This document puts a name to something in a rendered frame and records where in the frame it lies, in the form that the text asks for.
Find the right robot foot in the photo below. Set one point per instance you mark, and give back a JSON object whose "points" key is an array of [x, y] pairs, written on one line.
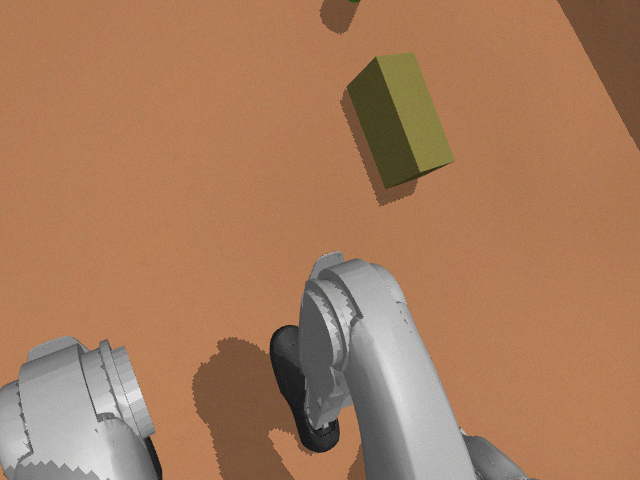
{"points": [[291, 381]]}

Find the left robot foot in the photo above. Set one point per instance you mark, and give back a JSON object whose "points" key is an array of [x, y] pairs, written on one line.
{"points": [[154, 457]]}

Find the right robot hand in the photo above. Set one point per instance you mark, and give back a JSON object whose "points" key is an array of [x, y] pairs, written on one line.
{"points": [[489, 462]]}

